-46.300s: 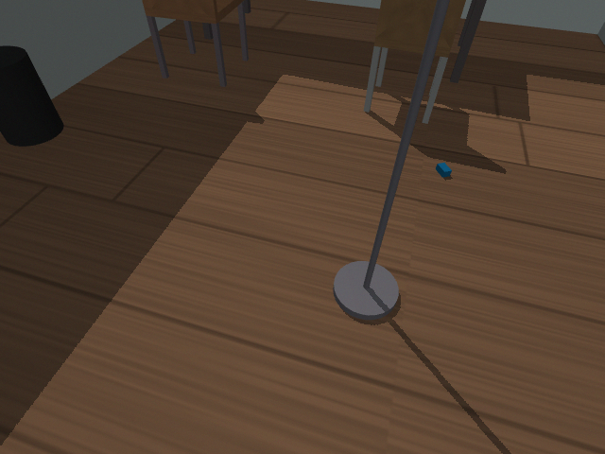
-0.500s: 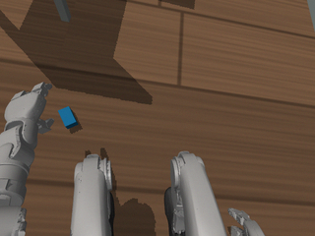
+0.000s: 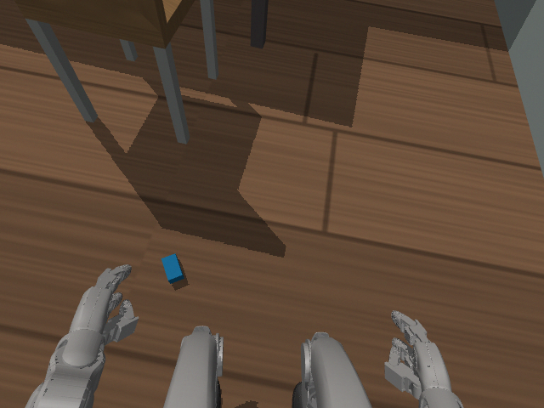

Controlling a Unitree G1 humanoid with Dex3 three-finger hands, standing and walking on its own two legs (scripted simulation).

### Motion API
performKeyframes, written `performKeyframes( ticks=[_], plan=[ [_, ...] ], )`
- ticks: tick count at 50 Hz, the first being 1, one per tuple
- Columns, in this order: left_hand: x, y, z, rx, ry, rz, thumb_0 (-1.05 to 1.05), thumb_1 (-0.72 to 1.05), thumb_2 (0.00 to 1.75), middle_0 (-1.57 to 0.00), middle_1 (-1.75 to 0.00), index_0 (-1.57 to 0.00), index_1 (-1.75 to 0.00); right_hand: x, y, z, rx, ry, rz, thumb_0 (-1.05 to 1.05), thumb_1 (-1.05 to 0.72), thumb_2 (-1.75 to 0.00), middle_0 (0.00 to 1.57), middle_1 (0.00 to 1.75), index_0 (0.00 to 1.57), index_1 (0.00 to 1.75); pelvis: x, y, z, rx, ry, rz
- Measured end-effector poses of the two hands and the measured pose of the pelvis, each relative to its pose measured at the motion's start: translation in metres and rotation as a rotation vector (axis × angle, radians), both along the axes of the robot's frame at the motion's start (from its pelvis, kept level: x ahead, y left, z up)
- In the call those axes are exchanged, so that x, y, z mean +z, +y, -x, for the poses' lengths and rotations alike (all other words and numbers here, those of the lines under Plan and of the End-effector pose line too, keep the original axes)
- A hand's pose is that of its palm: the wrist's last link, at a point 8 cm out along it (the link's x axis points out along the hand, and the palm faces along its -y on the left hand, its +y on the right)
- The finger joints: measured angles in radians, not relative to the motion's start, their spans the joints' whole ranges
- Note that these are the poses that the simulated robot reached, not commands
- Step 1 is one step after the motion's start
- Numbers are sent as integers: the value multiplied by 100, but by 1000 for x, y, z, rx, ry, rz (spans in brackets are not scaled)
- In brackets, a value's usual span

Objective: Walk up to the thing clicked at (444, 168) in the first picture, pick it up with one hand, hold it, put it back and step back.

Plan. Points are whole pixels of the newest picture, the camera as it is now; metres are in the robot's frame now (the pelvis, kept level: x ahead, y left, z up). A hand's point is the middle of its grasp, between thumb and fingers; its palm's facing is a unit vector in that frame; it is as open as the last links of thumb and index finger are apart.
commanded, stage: home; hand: left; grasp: from above
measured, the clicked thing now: (172, 268) +0.50 +0.27 -0.57
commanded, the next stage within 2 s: none
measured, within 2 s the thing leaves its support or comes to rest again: neither
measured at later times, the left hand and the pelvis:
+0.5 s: hand (88, 345) +0.21 +0.19 +0.08, palm faces +0.10 -0.98 -0.20, open 7.4 cm; pelvis +0.06 +0.01 +0.12, yaw +3 degrees
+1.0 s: hand (88, 356) +0.20 +0.19 +0.08, palm faces +0.10 -0.98 -0.19, open 7.4 cm; pelvis +0.05 +0.00 +0.12, yaw +3 degrees
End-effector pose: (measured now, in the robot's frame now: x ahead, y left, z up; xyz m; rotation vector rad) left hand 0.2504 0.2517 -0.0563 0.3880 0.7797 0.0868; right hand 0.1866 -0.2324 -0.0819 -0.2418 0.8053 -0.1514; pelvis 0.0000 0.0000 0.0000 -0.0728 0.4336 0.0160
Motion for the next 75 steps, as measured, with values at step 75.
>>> performKeyframes(
  ticks=[75],
  plan=[
    [158, -18, 71, 167, 8, 188, 1, 91, 89, -20, -30, -20, -30, 149, -1, -16, -19, -247, 61, 2, -90, -89, 20, 30, 21, 30, 122, 0, -45, 36, -275, -34]
  ],
)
